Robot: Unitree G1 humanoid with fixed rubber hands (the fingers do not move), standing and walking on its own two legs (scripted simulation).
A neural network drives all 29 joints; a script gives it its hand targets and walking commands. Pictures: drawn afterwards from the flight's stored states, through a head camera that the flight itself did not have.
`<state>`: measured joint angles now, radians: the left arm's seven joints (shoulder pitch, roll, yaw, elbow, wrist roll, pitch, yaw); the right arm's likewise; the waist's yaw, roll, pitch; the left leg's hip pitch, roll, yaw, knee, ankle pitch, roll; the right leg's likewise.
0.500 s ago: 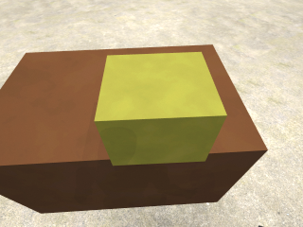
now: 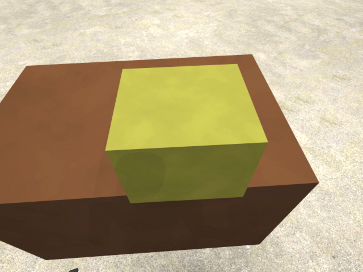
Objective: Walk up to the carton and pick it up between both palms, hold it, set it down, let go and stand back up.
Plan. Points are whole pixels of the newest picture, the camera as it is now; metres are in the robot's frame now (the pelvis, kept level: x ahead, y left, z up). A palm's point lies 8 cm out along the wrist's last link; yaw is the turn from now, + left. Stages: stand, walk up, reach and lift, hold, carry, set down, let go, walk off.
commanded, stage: walk up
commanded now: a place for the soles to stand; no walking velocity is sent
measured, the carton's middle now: (183, 133) +0.45 +0.01 +0.02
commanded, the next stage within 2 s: reach and lift in 0.58 s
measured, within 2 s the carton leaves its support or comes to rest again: neither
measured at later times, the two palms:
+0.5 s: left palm out of the picture +0.10 +0.29 -0.12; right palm out of the picture +0.07 -0.31 -0.11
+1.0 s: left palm out of the picture +0.14 +0.26 -0.09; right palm out of the picture +0.13 -0.31 -0.08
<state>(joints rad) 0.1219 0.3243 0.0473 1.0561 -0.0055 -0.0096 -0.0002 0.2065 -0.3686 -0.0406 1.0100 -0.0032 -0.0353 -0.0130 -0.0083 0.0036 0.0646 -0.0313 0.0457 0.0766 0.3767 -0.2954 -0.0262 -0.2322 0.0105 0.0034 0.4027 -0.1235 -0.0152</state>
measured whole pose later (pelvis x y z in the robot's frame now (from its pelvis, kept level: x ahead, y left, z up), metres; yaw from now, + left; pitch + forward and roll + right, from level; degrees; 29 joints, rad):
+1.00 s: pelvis -0.01 +0.00 -0.02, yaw +3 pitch -6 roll -1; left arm 0.13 0.26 0.09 0.36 0.09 0.50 0.02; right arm 0.17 -0.36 -0.12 0.70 0.03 -0.06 0.08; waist -0.04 -0.02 0.18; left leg -0.13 0.07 0.01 0.65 -0.42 -0.04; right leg -0.27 0.01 -0.06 0.60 -0.22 -0.02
